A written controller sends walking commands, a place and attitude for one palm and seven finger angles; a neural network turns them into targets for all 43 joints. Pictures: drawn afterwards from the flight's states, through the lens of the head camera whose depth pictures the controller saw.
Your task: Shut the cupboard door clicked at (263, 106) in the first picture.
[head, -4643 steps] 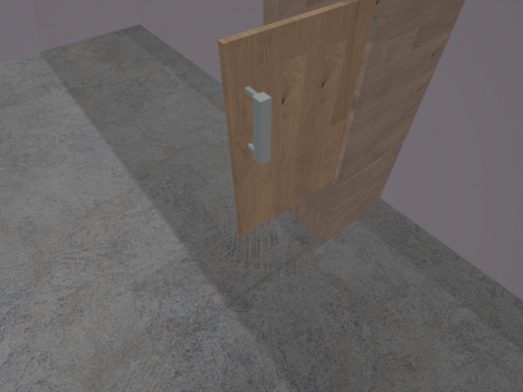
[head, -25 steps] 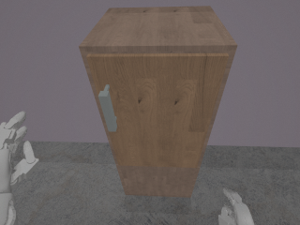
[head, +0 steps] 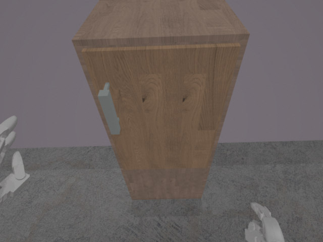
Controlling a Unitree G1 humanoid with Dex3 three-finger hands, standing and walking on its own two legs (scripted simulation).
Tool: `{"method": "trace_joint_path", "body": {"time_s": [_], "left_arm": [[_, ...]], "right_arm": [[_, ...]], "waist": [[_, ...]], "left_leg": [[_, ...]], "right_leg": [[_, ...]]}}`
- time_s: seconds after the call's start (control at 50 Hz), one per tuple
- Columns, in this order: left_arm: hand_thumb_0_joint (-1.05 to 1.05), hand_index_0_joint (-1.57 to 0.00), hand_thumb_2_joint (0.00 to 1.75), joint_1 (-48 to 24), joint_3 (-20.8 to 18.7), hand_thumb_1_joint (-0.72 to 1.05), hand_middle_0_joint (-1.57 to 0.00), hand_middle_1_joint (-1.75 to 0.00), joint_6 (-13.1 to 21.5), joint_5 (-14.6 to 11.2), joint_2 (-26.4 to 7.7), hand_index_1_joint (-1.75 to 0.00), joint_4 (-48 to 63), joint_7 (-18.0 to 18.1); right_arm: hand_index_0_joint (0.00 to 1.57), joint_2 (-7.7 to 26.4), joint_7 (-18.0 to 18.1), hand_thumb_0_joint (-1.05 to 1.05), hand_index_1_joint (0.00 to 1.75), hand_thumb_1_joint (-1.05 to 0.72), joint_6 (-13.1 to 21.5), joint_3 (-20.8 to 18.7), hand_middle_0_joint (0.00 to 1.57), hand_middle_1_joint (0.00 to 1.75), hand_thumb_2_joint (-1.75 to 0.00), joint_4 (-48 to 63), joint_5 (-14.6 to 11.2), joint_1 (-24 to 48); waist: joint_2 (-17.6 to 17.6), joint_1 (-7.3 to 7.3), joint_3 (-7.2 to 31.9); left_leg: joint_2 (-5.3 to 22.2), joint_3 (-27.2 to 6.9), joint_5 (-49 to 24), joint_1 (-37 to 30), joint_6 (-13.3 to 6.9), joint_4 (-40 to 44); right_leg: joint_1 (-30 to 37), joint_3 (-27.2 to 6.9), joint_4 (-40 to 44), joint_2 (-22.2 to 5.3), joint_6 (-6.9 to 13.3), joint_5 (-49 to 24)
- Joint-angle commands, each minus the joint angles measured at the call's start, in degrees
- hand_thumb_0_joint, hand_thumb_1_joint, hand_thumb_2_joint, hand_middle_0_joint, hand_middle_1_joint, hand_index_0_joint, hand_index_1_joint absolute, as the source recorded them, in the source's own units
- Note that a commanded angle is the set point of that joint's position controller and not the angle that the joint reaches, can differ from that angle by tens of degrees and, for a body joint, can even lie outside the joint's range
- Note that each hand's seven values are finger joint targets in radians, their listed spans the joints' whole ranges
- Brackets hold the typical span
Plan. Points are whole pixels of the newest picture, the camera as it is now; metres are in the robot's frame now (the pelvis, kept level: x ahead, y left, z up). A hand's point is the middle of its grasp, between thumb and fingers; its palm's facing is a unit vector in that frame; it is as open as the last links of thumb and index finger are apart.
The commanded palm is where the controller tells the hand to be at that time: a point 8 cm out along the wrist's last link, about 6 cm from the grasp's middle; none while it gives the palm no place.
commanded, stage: step back with the hand held close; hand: left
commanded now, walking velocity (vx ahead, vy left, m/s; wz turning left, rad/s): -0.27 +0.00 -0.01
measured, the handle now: (111, 109) +0.46 +0.19 +0.07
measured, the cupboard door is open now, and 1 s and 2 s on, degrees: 0 0 0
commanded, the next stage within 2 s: stop stepping back and stand still in 0.76 s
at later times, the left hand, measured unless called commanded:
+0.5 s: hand out of the picture +0.08 +0.29 +0.16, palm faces +0.50 -0.75 -0.43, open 7.4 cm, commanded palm +0.03 +0.32 +0.18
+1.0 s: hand out of the picture -0.03 +0.34 +0.16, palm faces +0.51 -0.79 -0.33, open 7.4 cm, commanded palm -0.09 +0.37 +0.18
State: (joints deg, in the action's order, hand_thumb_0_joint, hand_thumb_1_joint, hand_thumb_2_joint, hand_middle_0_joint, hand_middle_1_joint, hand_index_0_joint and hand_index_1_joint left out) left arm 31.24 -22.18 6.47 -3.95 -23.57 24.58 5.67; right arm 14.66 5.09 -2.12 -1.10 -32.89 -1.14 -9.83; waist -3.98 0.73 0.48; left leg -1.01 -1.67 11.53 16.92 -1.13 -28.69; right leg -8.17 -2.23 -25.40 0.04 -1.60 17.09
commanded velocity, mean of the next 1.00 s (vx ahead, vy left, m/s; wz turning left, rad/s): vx -0.23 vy -0.01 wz -0.06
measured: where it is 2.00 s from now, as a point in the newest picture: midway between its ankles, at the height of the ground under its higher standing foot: outside the picture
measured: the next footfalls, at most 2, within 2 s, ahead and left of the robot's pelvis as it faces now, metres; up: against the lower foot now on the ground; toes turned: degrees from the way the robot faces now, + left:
right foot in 0.78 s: -0.14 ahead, -0.10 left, +0.00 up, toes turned +5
left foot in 0.98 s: -0.11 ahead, +0.14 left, +0.00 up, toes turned +4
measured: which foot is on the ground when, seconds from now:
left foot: down 0.00-0.80, up 0.82-0.96, down 0.98-1.00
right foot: down 0.00-0.60, up 0.62-0.76, down 0.78-1.00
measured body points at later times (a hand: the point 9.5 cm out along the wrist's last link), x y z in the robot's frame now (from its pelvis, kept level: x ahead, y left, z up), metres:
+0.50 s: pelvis -0.10 +0.02 -0.01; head -0.10 +0.03 +0.44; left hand +0.05 +0.33 +0.19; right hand +0.07 -0.22 -0.09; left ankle +0.03 +0.11 -0.73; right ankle -0.04 -0.14 -0.74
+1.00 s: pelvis -0.22 +0.06 -0.02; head -0.23 +0.10 +0.43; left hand -0.06 +0.38 +0.18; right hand -0.04 -0.17 -0.08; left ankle -0.15 +0.14 -0.74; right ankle -0.18 -0.10 -0.74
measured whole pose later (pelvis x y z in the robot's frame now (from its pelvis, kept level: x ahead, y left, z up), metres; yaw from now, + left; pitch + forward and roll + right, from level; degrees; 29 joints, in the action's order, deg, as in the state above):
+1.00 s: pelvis -0.22 +0.06 -0.02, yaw +3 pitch -1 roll -3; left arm 24.8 -22.6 11.7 -2.4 -23.4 27.1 8.7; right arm 11.6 4.6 5.6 0.4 -36.4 0.2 -13.1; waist 1.7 1.2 1.5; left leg -0.1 0.7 13.5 23.3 -1.7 -36.4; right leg -17.5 -2.5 -34.1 0.5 -2.4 16.7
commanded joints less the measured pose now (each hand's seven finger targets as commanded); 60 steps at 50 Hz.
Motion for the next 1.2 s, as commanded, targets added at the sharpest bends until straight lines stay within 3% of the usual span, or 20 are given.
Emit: {"method": "trace_joint_path", "body": {"time_s": [0.0,0.28,0.34,0.42,0.48,0.54,0.58,0.64,0.72,0.74,0.78,0.82,0.86,0.92,0.94,0.96,0.98,1.02,1.08,1.18], "left_arm": [[0.00,-0.20,0.90,-1.3,-9.2,0.90,-0.20,-0.30,3.8,-0.7,-11.7,-0.30,11.2,2.1],[0.00,-0.20,0.90,-4.1,-9.9,0.90,-0.20,-0.30,8.8,1.7,-10.4,-0.30,13.5,3.6],[0.00,-0.20,0.90,-2.7,-10.3,0.90,-0.20,-0.30,9.4,1.4,-10.6,-0.30,15.3,3.6],[0.00,-0.20,0.90,-2.8,-10.2,0.90,-0.20,-0.30,9.5,0.9,-12.1,-0.30,16.0,4.6],[0.00,-0.20,0.90,-7.5,-7.7,0.90,-0.20,-0.30,9.4,1.2,-10.8,-0.30,15.8,5.7],[0.00,-0.20,0.90,-9.8,-7.9,0.90,-0.20,-0.30,9.8,1.2,-11.2,-0.30,15.8,5.8],[0.00,-0.20,0.90,-9.3,-10.4,0.90,-0.20,-0.30,10.7,1.7,-11.2,-0.30,16.1,5.5],[0.00,-0.20,0.90,-7.7,-12.7,0.90,-0.20,-0.30,12.1,0.5,-13.3,-0.30,18.8,4.3],[0.00,-0.20,0.90,0.9,-13.0,0.90,-0.20,-0.30,11.9,-1.6,-12.8,-0.30,16.5,3.7],[0.00,-0.20,0.90,-1.1,-10.5,0.90,-0.20,-0.30,12.4,-1.5,-11.1,-0.30,17.3,3.2],[0.00,-0.20,0.90,-5.4,-11.1,0.90,-0.20,-0.30,12.9,-0.3,-14.1,-0.30,15.6,3.7],[0.00,-0.20,0.90,-9.7,-7.7,0.90,-0.20,-0.30,9.6,0.8,-12.7,-0.30,14.9,4.0],[0.00,-0.20,0.90,-11.1,-6.7,0.90,-0.20,-0.30,8.2,1.3,-11.3,-0.30,12.8,4.3],[0.00,-0.20,0.90,-17.5,-7.5,0.90,-0.20,-0.30,8.0,1.2,-13.2,-0.30,14.8,4.3],[0.00,-0.20,0.90,-16.6,-7.7,0.90,-0.20,-0.30,8.9,1.2,-12.4,-0.30,16.0,4.3],[0.00,-0.20,0.90,-15.7,-8.3,0.90,-0.20,-0.30,9.4,1.0,-12.3,-0.30,17.4,4.4],[0.00,-0.20,0.90,-11.4,-9.4,0.90,-0.20,-0.30,9.4,0.3,-12.1,-0.30,16.5,4.0],[0.00,-0.20,0.90,-9.0,-10.2,0.90,-0.20,-0.30,8.7,0.3,-12.2,-0.30,21.4,3.8],[0.00,-0.20,0.90,-1.6,-7.2,0.90,-0.20,-0.30,7.2,0.9,-8.9,-0.30,21.7,4.3],[0.00,-0.20,0.90,0.0,-7.3,0.90,-0.20,-0.30,4.8,0.1,-11.1,-0.30,18.3,4.6]], "right_arm": [[0.20,5.3,0.5,0.00,0.30,-0.90,1.7,-1.8,0.20,0.30,-0.90,10.3,-0.2,5.3],[0.20,6.8,0.8,0.00,0.30,-0.90,6.6,-1.8,0.20,0.30,-0.90,9.9,0.4,4.1],[0.20,5.8,0.5,0.00,0.30,-0.90,7.8,-1.8,0.20,0.30,-0.90,9.4,0.6,3.2],[0.20,5.5,0.0,0.00,0.30,-0.90,8.2,-2.4,0.20,0.30,-0.90,7.3,1.2,1.3],[0.20,4.6,0.1,0.00,0.30,-0.90,8.4,-1.7,0.20,0.30,-0.90,5.6,1.3,1.0],[0.20,5.3,1.1,0.00,0.30,-0.90,9.2,-1.4,0.20,0.30,-0.90,6.2,1.0,1.9],[0.20,6.8,1.5,0.00,0.30,-0.90,10.5,-2.0,0.20,0.30,-0.90,7.0,1.1,3.8],[0.20,4.8,-0.2,0.00,0.30,-0.90,11.3,-2.9,0.20,0.30,-0.90,6.5,1.7,4.3],[0.20,4.2,-1.9,0.00,0.30,-0.90,11.8,-2.9,0.20,0.30,-0.90,5.3,1.6,3.6],[0.20,3.4,-2.1,0.00,0.30,-0.90,11.4,-2.3,0.20,0.30,-0.90,4.8,1.6,2.5],[0.20,2.9,-1.9,0.00,0.30,-0.90,10.5,-2.0,0.20,0.30,-0.90,3.5,2.0,1.5],[0.20,3.8,-1.8,0.00,0.30,-0.90,9.8,-2.8,0.20,0.30,-0.90,4.1,1.4,4.1],[0.20,1.9,-0.8,0.00,0.30,-0.90,8.8,-0.6,0.20,0.30,-0.90,4.5,2.0,3.6],[0.20,5.2,0.8,0.00,0.30,-0.90,9.7,-1.3,0.20,0.30,-0.90,4.3,1.0,2.2],[0.20,5.9,1.0,0.00,0.30,-0.90,11.0,-1.3,0.20,0.30,-0.90,5.3,1.0,1.5],[0.20,5.7,0.9,0.00,0.30,-0.90,12.2,-1.5,0.20,0.30,-0.90,6.4,0.7,1.1],[0.20,4.7,0.4,0.00,0.30,-0.90,12.9,-1.6,0.20,0.30,-0.90,5.8,0.6,0.7],[0.20,4.8,-0.9,0.00,0.30,-0.90,13.4,-2.0,0.20,0.30,-0.90,6.2,1.3,1.7],[0.20,3.8,-2.6,0.00,0.30,-0.90,13.2,-1.7,0.20,0.30,-0.90,6.1,1.2,2.3],[0.20,3.8,-1.2,0.00,0.30,-0.90,10.5,-1.0,0.20,0.30,-0.90,5.6,2.1,1.1]], "waist": [[2.3,0.03,9.4],[-7.1,-0.34,3.3],[-4.2,-0.39,5.4],[5.2,-1.21,3.3],[8.3,-2.25,2.3],[-0.7,-2.40,0.4],[-13.5,-0.92,3.1],[-8.1,0.09,8.5],[-11.1,0.08,9.6],[-6.9,-0.72,8.7],[9.7,-1.13,5.1],[18.6,-0.03,1.9],[13.9,-1.09,-2.4],[-0.8,-1.89,-1.4],[-9.3,-1.07,0.8],[-9.9,-0.54,3.7],[-11.2,-1.64,7.1],[-12.7,-1.61,6.1],[-6.7,-0.66,6.1],[-10.5,-1.24,5.3]], "left_leg": [[5.0,-0.8,-23.0,-8.7,-1.1,2.1],[8.9,-9.6,27.7,21.5,-4.4,15.1],[7.3,-7.8,23.7,18.2,-3.6,10.5],[2.0,-1.1,15.3,2.2,0.6,-6.5],[1.8,-0.6,9.9,-3.5,1.0,-11.2],[6.9,-8.2,21.0,2.8,-0.6,4.1],[16.5,-19.8,38.6,23.3,-5.2,21.8],[16.9,-15.1,26.3,17.3,-4.8,18.4],[15.0,-4.5,18.5,7.4,-0.2,13.3],[13.0,-1.8,15.5,5.1,1.4,8.6],[5.3,4.8,8.7,-4.0,4.7,-15.3],[1.2,1.4,12.9,0.4,4.1,-33.5],[4.5,-0.8,12.6,6.5,2.5,-24.8],[3.7,-0.1,6.2,-1.8,1.3,3.9],[10.5,-8.6,6.5,-1.2,-1.2,10.8],[15.4,-15.0,10.4,-0.7,-3.0,15.0],[17.5,-18.9,29.8,1.1,-2.6,21.9],[18.8,-23.6,38.3,3.5,-1.3,26.6],[14.9,-11.5,27.3,0.4,-0.1,23.8],[10.6,-3.2,22.1,-2.3,4.7,22.9]], "right_leg": [[-3.5,2.1,1.7,-2.0,0.5,-21.7],[6.8,1.2,-6.4,2.8,0.6,1.4],[3.5,-0.6,-4.4,1.3,1.6,0.7],[-20.2,-9.3,9.4,-6.3,6.1,16.8],[-27.0,-8.4,9.2,-9.0,6.4,13.1],[-23.5,-1.3,0.9,-1.5,2.6,16.2],[-1.2,2.7,-21.8,6.5,0.6,7.6],[-2.9,2.2,-27.7,6.2,2.0,11.5],[-4.4,3.1,-6.4,3.2,2.5,11.5],[-6.7,0.3,0.3,0.2,3.5,10.6],[-24.6,-19.5,15.2,-14.4,9.4,8.4],[-31.2,-22.5,16.1,-17.9,13.1,9.8],[-21.7,-13.4,8.7,-14.5,10.1,-6.8],[-18.0,-4.9,-0.8,-5.0,3.9,-0.9],[-16.2,-1.1,-6.6,0.0,1.3,3.2],[-12.5,1.1,-11.6,2.8,0.4,3.8],[-10.0,0.9,-18.5,4.0,0.2,9.7],[-11.9,-0.7,-27.8,4.8,0.4,9.5],[-9.5,3.6,-22.4,5.1,1.1,7.7],[0.3,10.6,-2.1,7.8,3.1,10.1]]}}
